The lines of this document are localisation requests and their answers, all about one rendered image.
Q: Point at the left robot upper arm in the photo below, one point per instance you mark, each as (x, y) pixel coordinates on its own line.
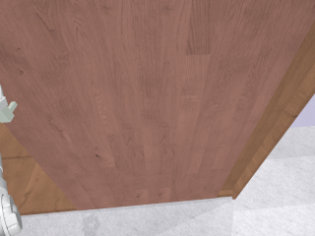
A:
(10, 218)

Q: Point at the wardrobe door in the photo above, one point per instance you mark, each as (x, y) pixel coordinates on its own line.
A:
(298, 69)
(139, 102)

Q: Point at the handle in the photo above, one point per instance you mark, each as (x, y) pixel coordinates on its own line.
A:
(6, 114)

